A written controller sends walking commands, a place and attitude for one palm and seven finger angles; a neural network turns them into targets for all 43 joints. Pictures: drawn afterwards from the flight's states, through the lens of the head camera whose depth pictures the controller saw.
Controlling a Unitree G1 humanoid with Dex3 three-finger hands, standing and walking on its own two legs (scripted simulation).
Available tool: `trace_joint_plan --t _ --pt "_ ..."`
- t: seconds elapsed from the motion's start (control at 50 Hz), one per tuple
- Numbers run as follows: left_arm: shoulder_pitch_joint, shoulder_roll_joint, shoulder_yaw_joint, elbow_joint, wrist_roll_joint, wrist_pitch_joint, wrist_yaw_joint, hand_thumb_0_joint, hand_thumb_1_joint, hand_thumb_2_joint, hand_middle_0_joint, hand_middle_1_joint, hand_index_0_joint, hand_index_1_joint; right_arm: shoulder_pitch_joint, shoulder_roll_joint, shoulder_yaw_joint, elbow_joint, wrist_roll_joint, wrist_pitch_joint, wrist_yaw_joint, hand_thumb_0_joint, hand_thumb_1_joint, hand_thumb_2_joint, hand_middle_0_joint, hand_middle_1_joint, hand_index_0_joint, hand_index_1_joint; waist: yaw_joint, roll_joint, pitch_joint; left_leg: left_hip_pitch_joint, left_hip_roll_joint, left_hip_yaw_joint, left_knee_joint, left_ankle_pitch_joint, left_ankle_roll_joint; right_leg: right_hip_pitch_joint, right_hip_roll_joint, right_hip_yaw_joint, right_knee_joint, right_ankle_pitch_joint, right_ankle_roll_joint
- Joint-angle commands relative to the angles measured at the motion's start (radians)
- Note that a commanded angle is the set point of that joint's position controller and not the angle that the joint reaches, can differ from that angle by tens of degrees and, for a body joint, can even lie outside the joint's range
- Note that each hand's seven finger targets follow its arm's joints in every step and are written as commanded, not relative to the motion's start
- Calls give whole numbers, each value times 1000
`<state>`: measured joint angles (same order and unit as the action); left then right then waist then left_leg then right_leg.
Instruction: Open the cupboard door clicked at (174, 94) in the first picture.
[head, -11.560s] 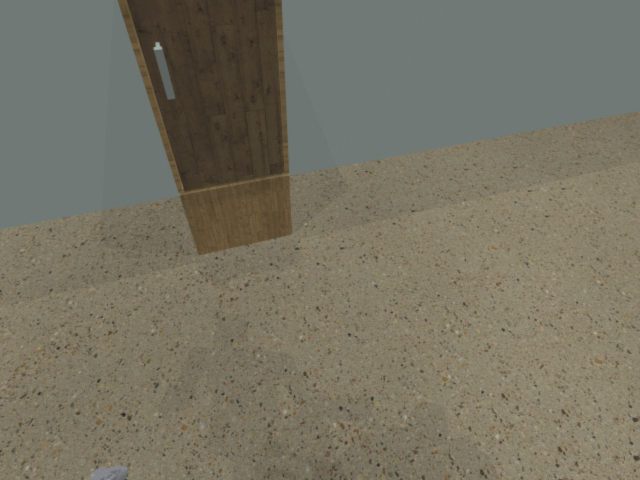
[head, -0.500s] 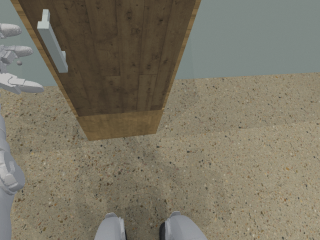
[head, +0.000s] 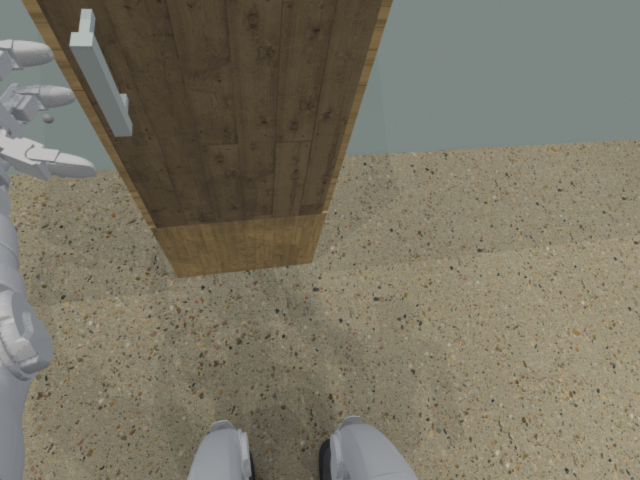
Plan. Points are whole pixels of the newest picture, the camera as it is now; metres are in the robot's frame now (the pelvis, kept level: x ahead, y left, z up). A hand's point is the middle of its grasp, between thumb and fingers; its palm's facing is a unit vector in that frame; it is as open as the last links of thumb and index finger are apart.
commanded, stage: slide the fingers in behind the handle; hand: left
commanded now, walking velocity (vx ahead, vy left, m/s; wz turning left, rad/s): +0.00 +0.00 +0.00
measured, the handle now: (106, 78) +0.57 +0.21 +0.09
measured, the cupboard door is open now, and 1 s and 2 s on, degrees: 0 0 0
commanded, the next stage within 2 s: close the thumb around the handle in 1.48 s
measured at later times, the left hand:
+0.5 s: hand (78, 117) +0.51 +0.23 +0.09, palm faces +0.06 -1.00 +0.00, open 14.0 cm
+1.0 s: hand (119, 112) +0.52 +0.19 +0.09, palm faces +0.06 -1.00 -0.01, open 14.0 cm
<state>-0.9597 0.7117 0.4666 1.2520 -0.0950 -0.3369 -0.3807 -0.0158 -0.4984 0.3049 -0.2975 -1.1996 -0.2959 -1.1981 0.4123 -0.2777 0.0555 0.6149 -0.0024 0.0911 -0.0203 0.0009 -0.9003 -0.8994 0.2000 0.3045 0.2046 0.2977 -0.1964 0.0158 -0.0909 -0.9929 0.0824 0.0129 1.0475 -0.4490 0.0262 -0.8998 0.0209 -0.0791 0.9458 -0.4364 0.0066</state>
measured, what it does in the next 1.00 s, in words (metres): stands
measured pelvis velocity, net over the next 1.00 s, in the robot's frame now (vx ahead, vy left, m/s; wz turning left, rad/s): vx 0.00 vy -0.01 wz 0.00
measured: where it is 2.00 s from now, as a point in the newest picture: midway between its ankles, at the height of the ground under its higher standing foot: outside the picture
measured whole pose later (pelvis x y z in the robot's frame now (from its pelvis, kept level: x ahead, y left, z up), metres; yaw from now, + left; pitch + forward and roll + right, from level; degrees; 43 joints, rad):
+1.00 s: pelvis +0.00 -0.01 +0.00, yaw +0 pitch +22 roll -3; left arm -0.94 0.54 0.41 1.21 -0.07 -0.39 -0.21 -0.02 -0.50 0.30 -0.30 -1.20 -0.30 -1.20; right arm 0.40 -0.26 0.04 0.63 -0.01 0.08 0.02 0.00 -0.90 -0.90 0.20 0.30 0.20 0.30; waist -0.19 0.03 -0.11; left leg -0.97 0.08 0.02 1.04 -0.46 0.01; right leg -0.89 0.02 -0.07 0.97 -0.45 -0.01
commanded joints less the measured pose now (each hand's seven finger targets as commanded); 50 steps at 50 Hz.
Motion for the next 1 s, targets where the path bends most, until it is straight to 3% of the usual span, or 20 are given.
trace_joint_plan --t 0.0,0.04,0.1,0.14,0.24,0.32,0.34,0.38,0.42,0.46,0.5,0.54,0.64,0.68,0.7,0.74,0.8,0.84,0.92,0.98 --pt "-449 221 12 -243 -18 -90 32 0 -500 300 -300 -1200 -300 -1200 185 -199 -77 -29 -12 -22 -17 0 -900 -900 200 300 200 300 -12 212 -469 509 -28 -98 -102 403 -1 24 44 23 -91 233 -22" --pt "-440 226 33 -263 -18 -101 47 0 -500 300 -300 -1200 -300 -1200 191 -199 -80 -28 -15 -24 -11 0 -900 -900 200 300 200 300 -2 233 -507 540 -27 -99 -99 429 -4 28 46 21 -88 246 -23" --pt "-411 254 55 -233 -10 -87 70 0 -500 300 -300 -1200 -300 -1200 185 -198 -77 -33 -11 -22 -9 0 -900 -900 200 300 200 300 1 184 -481 470 -33 -81 -98 401 5 79 45 30 -93 265 -17" --pt "-404 308 87 -232 5 -79 80 0 -500 300 -300 -1200 -300 -1200 191 -200 -73 -42 -12 -18 -9 0 -900 -900 200 300 200 300 15 190 -496 441 -38 -70 -99 412 8 129 44 38 -87 302 -16" --pt "-382 265 58 -283 15 -96 89 0 -500 300 -300 -1200 -300 -1200 186 -189 -78 -53 -11 -14 -3 0 -900 -900 200 300 200 300 14 203 -516 475 -37 -63 -96 451 7 141 47 39 -87 346 -16" --pt "-356 183 23 -253 -23 -91 69 0 -500 300 -300 -1200 -300 -1200 185 -185 -83 -43 -7 -15 -1 0 -900 -900 200 300 200 300 0 166 -468 453 -40 -53 -98 432 10 148 51 42 -102 356 -16" --pt "-347 200 39 -235 -26 -85 64 0 -500 300 -300 -1200 -300 -1200 188 -191 -84 -39 -6 -13 -3 0 -900 -900 200 300 200 300 -1 131 -459 434 -38 -54 -102 416 10 152 50 39 -104 348 -12" --pt "-339 172 14 -214 -32 -71 55 0 -500 300 -300 -1200 -300 -1200 183 -188 -84 -40 -2 -15 -5 0 -900 -900 200 300 200 300 -5 118 -431 405 -43 -49 -109 383 14 162 48 45 -114 339 -10" --pt "-377 152 -10 -249 -28 -77 56 0 -500 300 -300 -1200 -300 -1200 181 -185 -83 -37 -3 -18 -7 0 -900 -900 200 300 200 300 -11 154 -424 425 -42 -50 -107 380 14 133 45 45 -109 325 -14" --pt "-388 170 3 -246 -20 -86 68 0 -500 300 -300 -1200 -300 -1200 181 -186 -84 -31 -6 -21 -7 0 -900 -900 200 300 200 300 -8 151 -437 430 -41 -55 -102 379 12 123 44 46 -108 315 -13" --pt "-394 147 3 -279 -28 -104 81 0 -500 300 -300 -1200 -300 -1200 177 -180 -87 -30 -8 -27 -4 0 -900 -900 200 300 200 300 -1 173 -463 458 -43 -54 -96 407 10 124 45 46 -103 329 -15" --pt "-391 167 28 -319 -28 -127 93 0 -500 300 -300 -1200 -300 -1200 179 -180 -91 -29 -11 -28 -2 0 -900 -900 200 300 200 300 14 201 -527 504 -40 -61 -90 469 4 135 45 43 -86 367 -18" --pt "-383 93 -23 -305 -14 -121 124 0 -500 300 -300 -1200 -300 -1200 168 -173 -92 -25 -11 -25 12 0 -900 -900 200 300 200 300 5 194 -495 517 -38 -66 -94 472 1 109 47 32 -86 354 -17" --pt "-380 99 -20 -255 -7 -100 138 0 -500 300 -300 -1200 -300 -1200 167 -176 -90 -26 -7 -21 9 0 -900 -900 200 300 200 300 -2 137 -442 456 -42 -63 -100 418 6 120 45 35 -95 335 -14" --pt "-397 85 -34 -249 -5 -92 142 0 -500 300 -300 -1200 -300 -1200 163 -176 -89 -28 -7 -22 9 0 -900 -900 200 300 200 300 -10 147 -423 444 -44 -60 -105 391 6 115 44 37 -99 321 -13" --pt "-406 125 -4 -259 4 -97 156 0 -500 300 -300 -1200 -300 -1200 166 -178 -87 -32 -9 -22 7 0 -900 -900 200 300 200 300 3 158 -456 451 -45 -62 -104 407 5 129 41 39 -90 330 -17" --pt "-418 98 -14 -276 4 -120 172 0 -500 300 -300 -1200 -300 -1200 163 -170 -88 -33 -14 -31 11 0 -900 -900 200 300 200 300 -1 144 -474 456 -46 -61 -96 412 5 134 43 41 -89 337 -15" --pt "-411 84 -17 -290 5 -140 177 0 -500 300 -300 -1200 -300 -1200 163 -168 -89 -31 -17 -34 15 0 -900 -900 200 300 200 300 7 166 -507 478 -46 -61 -89 436 3 132 43 43 -79 352 -16" --pt "-405 45 -47 -234 9 -126 177 0 -500 300 -300 -1200 -300 -1200 172 -170 -88 -24 -17 -32 19 0 -900 -900 200 300 200 300 -8 144 -459 449 -46 -64 -94 405 3 118 44 37 -81 329 -19" --pt "-409 52 -39 -234 6 -105 182 0 -500 300 -300 -1200 -300 -1200 175 -171 -91 -30 -15 -30 17 0 -900 -900 200 300 200 300 -6 119 -476 423 -50 -54 -97 386 8 145 41 43 -89 338 -13"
